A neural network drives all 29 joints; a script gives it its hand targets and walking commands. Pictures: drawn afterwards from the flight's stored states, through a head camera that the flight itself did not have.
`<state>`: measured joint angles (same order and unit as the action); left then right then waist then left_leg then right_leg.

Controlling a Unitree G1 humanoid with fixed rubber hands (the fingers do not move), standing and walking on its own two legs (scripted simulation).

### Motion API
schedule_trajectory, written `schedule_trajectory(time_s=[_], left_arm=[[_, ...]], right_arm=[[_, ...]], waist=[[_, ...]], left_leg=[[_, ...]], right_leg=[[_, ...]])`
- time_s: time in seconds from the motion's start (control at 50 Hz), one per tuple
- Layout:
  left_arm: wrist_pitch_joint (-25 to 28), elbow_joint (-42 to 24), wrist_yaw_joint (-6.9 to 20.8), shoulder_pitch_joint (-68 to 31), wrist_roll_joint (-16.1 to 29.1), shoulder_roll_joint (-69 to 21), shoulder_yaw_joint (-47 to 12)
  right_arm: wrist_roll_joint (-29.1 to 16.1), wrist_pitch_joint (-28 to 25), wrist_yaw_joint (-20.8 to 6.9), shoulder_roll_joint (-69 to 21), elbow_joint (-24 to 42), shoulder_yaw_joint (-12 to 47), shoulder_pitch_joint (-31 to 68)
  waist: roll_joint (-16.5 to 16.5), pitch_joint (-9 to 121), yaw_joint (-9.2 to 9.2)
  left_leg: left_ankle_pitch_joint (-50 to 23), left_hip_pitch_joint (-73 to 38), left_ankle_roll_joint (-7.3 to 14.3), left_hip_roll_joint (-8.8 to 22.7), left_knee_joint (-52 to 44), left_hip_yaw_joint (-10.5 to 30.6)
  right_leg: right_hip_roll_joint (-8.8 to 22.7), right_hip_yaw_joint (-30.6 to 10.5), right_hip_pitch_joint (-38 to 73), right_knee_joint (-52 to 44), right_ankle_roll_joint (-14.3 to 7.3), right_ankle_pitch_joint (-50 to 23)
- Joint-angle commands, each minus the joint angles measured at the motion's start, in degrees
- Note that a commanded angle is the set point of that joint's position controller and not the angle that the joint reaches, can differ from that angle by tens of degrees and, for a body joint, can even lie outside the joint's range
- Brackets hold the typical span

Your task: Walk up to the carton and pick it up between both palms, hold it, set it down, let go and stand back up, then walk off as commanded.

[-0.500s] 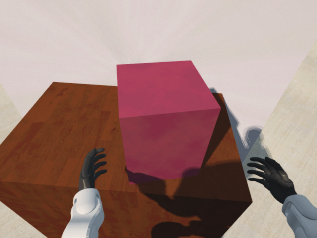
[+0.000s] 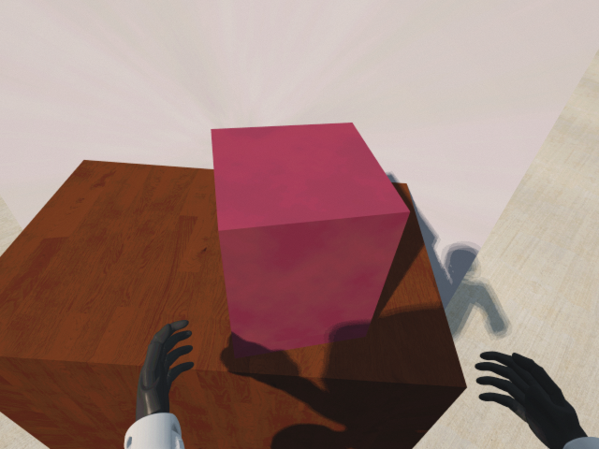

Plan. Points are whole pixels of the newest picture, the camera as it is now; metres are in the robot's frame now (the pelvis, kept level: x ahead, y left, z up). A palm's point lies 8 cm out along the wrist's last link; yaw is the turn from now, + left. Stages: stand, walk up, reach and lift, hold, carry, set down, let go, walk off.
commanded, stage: set down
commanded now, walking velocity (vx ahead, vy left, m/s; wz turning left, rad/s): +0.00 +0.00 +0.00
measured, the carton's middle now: (293, 240) +0.45 +0.04 +0.04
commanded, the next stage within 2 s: none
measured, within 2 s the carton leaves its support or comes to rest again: neither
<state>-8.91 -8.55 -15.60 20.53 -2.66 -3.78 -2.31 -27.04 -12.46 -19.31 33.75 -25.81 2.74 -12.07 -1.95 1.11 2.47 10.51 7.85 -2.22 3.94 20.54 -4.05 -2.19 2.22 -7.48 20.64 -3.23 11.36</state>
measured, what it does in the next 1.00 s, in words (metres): stands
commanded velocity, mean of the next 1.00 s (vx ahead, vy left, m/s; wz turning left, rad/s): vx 0.00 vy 0.00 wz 0.00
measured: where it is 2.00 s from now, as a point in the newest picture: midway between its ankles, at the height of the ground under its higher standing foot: outside the picture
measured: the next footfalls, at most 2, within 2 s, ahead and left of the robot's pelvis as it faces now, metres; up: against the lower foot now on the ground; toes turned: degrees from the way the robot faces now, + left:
none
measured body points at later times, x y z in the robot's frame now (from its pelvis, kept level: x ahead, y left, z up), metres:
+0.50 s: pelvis +0.01 +0.01 +0.00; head +0.00 +0.02 +0.45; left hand +0.20 +0.20 +0.01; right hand +0.21 -0.28 +0.01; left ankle +0.00 +0.14 -0.75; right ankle +0.00 -0.09 -0.75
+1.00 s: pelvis +0.01 +0.01 +0.00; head +0.00 +0.02 +0.45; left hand +0.18 +0.21 -0.03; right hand +0.19 -0.25 -0.03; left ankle +0.00 +0.14 -0.75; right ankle +0.00 -0.09 -0.75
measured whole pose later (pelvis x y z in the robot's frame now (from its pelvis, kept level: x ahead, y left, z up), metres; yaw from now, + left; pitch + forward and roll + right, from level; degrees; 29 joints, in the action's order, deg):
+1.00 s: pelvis +0.01 +0.01 +0.00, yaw +0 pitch -1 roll +0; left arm -5.2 5.5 -10.2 22.4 -3.2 1.7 -0.3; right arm -16.5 -11.7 -13.4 23.1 -26.7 0.3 -17.3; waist -0.9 -0.1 2.2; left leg 10.5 6.5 -1.6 3.4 18.7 -4.3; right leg -1.9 1.6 -5.7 17.6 -2.3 10.6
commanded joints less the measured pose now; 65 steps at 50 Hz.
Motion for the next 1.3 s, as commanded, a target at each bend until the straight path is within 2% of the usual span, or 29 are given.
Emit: schedule_trajectory(time_s=[0.0,0.12,0.14,0.2,0.22,0.24,0.28,0.3,0.32,0.36,0.48,0.52,0.56,0.64,0.66,0.8,0.88,0.9,0.92,0.94,0.96,0.98,1.0,1.02,1.08,1.1,1.18,1.24,1.28], left_arm=[[2.84,-9.81,-0.27,-3.3,-0.55,0.2,-0.12],[1.87,-7.04,0.28,-3.23,-0.94,0.57,-1.16],[2.26,-9.56,-0.21,-5.32,-1.48,1.79,-0.31],[1.81,-2.48,0.37,-3.93,-1.93,2.86,3.11],[1.67,-3.85,0.52,-5.32,-1.09,1.72,-0.18],[2.13,-8.75,-0.4,-5.22,0.12,1.86,1.0],[1.36,-2.25,1.27,-3.98,1.16,2.09,-1.67],[2.02,-8.46,-0.02,-5.63,1.77,1.83,-0.6],[1.73,-4.98,0.0,-4.65,0.64,2.29,-1.19],[0.38,2.58,0.95,-3.28,-1.18,2.98,1.84],[3.2,-5.88,2.22,2.3,-1.54,2.65,0.77],[3.12,1.63,3.74,3.83,-3.35,2.78,0.38],[5.07,-5.41,2.54,1.76,-3.0,2.98,-0.21],[6.36,-0.16,3.67,2.72,-1.46,4.23,-0.03],[8.03,-7.77,1.88,1.64,-1.31,4.15,-0.14],[5.67,7.54,5.43,3.64,-2.5,5.53,2.71],[6.71,1.9,4.51,-0.27,-0.74,8.02,3.88],[4.86,10.65,6.53,-1.3,-0.62,7.83,2.56],[6.47,0.81,4.52,-2.19,-0.23,7.12,2.04],[5.34,5.83,4.77,-1.12,-0.54,7.41,1.69],[4.22,14.21,6.61,-2.41,-0.75,8.39,3.42],[5.77,2.87,4.59,-4.07,0.69,7.7,2.83],[5.29,5.07,4.83,-2.49,0.51,6.66,0.72],[6.45,-0.35,3.7,-1.09,1.92,7.52,0.69],[5.12,1.89,3.75,-0.26,-0.53,5.26,-1.5],[2.73,15.4,6.65,0.01,-1.5,5.82,0.21],[4.55,7.98,6.27,-0.47,-0.11,7.18,2.2],[4.52,12.38,6.89,-3.68,0.42,9.85,2.46],[4.56,11.25,6.31,-4.03,-0.44,9.62,2.7]], right_arm=[[0.01,-2.42,0.25,10.82,10.18,-6.29,6.12],[2.08,-0.53,0.77,7.9,6.95,-6.89,3.6],[2.19,-0.25,0.82,6.55,9.57,-6.03,6.39],[3.92,0.45,2.06,6.21,10.29,-6.55,5.41],[4.25,1.57,1.99,6.41,6.56,-6.25,4.47],[3.4,0.65,1.66,7.63,12.02,-9.1,6.19],[4.08,1.74,2.28,6.79,6.83,-8.94,4.15],[3.04,0.88,1.33,9.02,12.36,-9.57,6.32],[3.69,1.97,1.16,7.56,8.23,-10.13,3.88],[4.16,3.37,1.45,4.18,6.16,-6.45,2.36],[2.64,0.82,1.44,5.99,7.36,-6.31,-2.72],[5.06,-0.09,2.25,4.76,2.01,-6.91,-2.96],[4.53,-2.13,2.34,5.69,5.23,-7.31,-0.78],[5.34,-2.58,3.15,1.64,3.67,-5.2,-2.43],[4.31,-4.28,2.39,3.97,7.3,-7.45,-1.58],[8.78,-2.43,5.25,-0.58,4.67,-5.06,-3.82],[9.0,-2.02,5.62,-0.49,8.12,-6.88,-2.19],[11.51,-0.49,6.96,-2.83,2.2,-5.62,-2.83],[10.54,-1.5,6.03,-0.96,7.76,-7.71,-0.88],[10.29,-0.26,5.96,-3.23,3.7,-6.8,-2.04],[11.52,0.93,6.7,-5.32,1.15,-5.17,-1.59],[10.97,-0.22,5.55,-1.63,8.73,-7.11,0.22],[11.74,-0.04,5.63,-1.17,4.86,-8.16,-1.95],[10.1,-1.25,4.74,0.5,7.27,-9.27,-1.39],[10.91,0.77,4.25,-0.07,1.55,-8.42,-3.97],[12.69,1.81,5.95,-3.79,-3.05,-5.43,-4.32],[11.79,-0.04,6.28,-2.77,3.65,-6.43,0.06],[14.32,0.39,7.39,-6.35,0.12,-6.09,-1.75],[14.77,-0.35,7.43,-5.2,1.77,-7.11,-1.2]], waist=[[-5.91,2.62,1.11],[-1.39,0.01,-0.59],[-1.01,2.07,1.86],[-5.03,0.04,2.43],[-3.24,-2.08,0.2],[-3.55,1.66,2.21],[-4.56,0.11,-1.09],[-5.49,3.4,0.94],[-3.62,0.62,-0.63],[-5.5,0.11,1.74],[-3.88,3.14,-0.65],[-2.44,0.08,-2.49],[0.51,3.63,-0.61],[-1.64,2.78,0.5],[2.54,5.11,0.48],[-4.14,0.65,0.05],[-4.71,0.22,1.53],[-5.79,-1.38,-0.98],[-3.08,2.12,0.34],[-0.15,-2.11,-0.77],[-4.95,-4.24,-0.28],[-2.09,1.13,1.24],[-1.12,1.62,-1.25],[-0.74,6.17,0.46],[6.17,1.42,-1.7],[-1.47,-2.33,-1.95],[-1.51,3.0,1.44],[-3.37,0.84,-1.47],[-1.72,0.66,-0.44]], left_leg=[[-7.96,-3.83,1.97,-2.56,-0.23,4.28],[-0.89,-4.04,1.6,-2.38,-1.63,3.2],[-0.01,-4.63,1.51,-1.85,-2.0,3.16],[-0.2,-1.83,2.41,-2.94,-0.76,2.86],[1.2,-4.48,2.05,-2.54,-1.84,3.04],[-1.21,-4.42,1.6,-1.55,-1.63,4.06],[0.99,-5.05,1.63,-2.05,-1.44,4.01],[-1.03,-3.5,1.5,-1.9,-0.88,4.03],[0.33,-4.51,1.56,-1.43,-1.55,4.73],[-0.44,-2.69,2.34,-1.68,-1.5,3.69],[-13.92,-6.15,1.0,-2.6,-0.85,4.51],[-13.1,-4.84,0.5,-3.44,-1.02,3.6],[-15.73,-7.92,-0.33,-2.62,-0.7,4.51],[-14.12,-6.67,0.49,-2.84,-0.63,3.37],[-16.75,-6.71,-0.4,-2.0,-0.41,5.04],[-9.44,-2.8,2.23,-3.26,-1.07,3.1],[-8.75,-2.12,2.04,-2.85,-2.06,3.45],[-5.82,-3.55,2.51,-2.77,-2.45,2.91],[-9.13,-4.0,1.67,-1.87,-3.33,3.96],[-6.56,-3.65,2.04,-2.0,-2.67,3.82],[-2.36,-1.73,2.72,-3.18,-2.89,2.55],[-7.11,-3.47,2.16,-2.34,-2.34,3.49],[-8.36,-4.23,1.46,-1.81,-2.57,4.15],[-11.22,-4.84,1.16,-1.27,-2.18,4.21],[-12.42,-4.97,-0.06,-0.06,-2.61,5.73],[-6.99,-3.85,1.53,-2.71,-2.48,2.87],[-11.01,-4.65,1.4,-2.14,-1.68,3.83],[-6.75,-1.82,2.68,-3.22,-1.25,3.04],[-8.22,-3.84,2.62,-2.76,-1.46,3.11]], right_leg=[[1.11,-7.79,-3.71,-3.82,-1.77,-6.62],[1.33,-8.13,-6.52,-5.53,-3.27,2.18],[1.26,-8.08,-7.95,-5.42,-3.23,3.8],[3.58,-10.63,-5.92,-7.27,-1.27,6.13],[2.39,-9.06,-8.21,-6.82,-2.01,6.26],[2.61,-8.66,-7.23,-6.55,-1.7,6.63],[3.05,-9.01,-7.58,-7.95,-1.75,6.46],[2.33,-8.85,-7.29,-6.57,-1.74,6.13],[2.22,-8.41,-9.02,-6.62,-1.77,7.2],[2.73,-9.92,-6.88,-7.99,-1.79,6.95],[1.72,-8.85,0.98,-5.51,-0.82,-17.64],[1.01,-6.4,0.6,-6.27,-0.81,-15.64],[0.99,-6.52,-0.08,-5.63,-1.14,-17.41],[0.8,-6.28,-0.7,-6.39,-1.29,-15.82],[1.06,-6.32,-1.47,-4.85,-1.33,-16.34],[2.02,-7.76,-0.17,-6.36,-0.37,-12.97],[2.87,-8.77,-0.24,-6.91,0.4,-7.55],[3.17,-8.55,-1.29,-8.21,0.38,-5.81],[1.54,-6.27,-1.22,-7.02,-0.19,-4.13],[2.67,-8.13,-3.16,-8.31,-0.1,-2.0],[4.0,-9.77,-3.14,-9.2,0.1,0.96],[2.85,-7.57,-4.17,-7.72,0.53,-0.25],[1.44,-6.5,-4.35,-7.7,-0.75,-1.57],[0.03,-4.81,-3.79,-6.41,-0.92,-3.2],[-0.01,-5.15,-4.14,-7.28,-1.61,-5.16],[0.5,-5.55,-4.51,-8.39,-0.99,-2.99],[0.47,-5.17,-3.33,-6.59,0.37,-7.53],[2.09,-7.74,-0.98,-7.68,0.34,-1.97],[1.98,-7.31,-2.17,-7.11,0.42,-2.69]])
